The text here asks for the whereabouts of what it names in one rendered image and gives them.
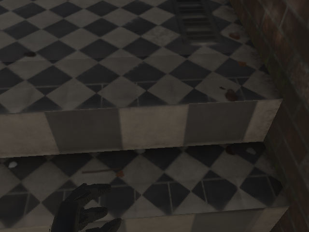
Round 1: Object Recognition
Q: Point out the robot left hand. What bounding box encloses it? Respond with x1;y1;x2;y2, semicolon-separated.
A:
49;183;122;232

